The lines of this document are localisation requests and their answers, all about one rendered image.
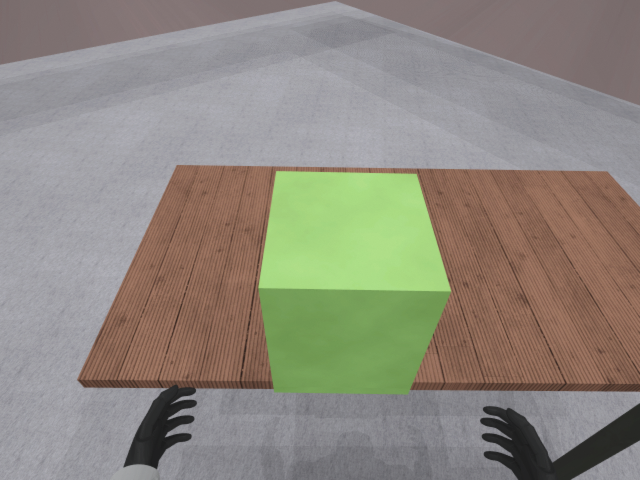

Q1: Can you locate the robot left hand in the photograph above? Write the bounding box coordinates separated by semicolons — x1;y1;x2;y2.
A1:
123;385;197;469

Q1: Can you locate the carton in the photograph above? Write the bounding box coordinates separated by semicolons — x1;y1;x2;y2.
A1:
258;171;451;395

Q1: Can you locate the robot right hand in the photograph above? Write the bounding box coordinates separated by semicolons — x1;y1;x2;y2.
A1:
480;406;559;480

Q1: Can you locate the table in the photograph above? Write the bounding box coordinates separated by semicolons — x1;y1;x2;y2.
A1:
77;165;640;480

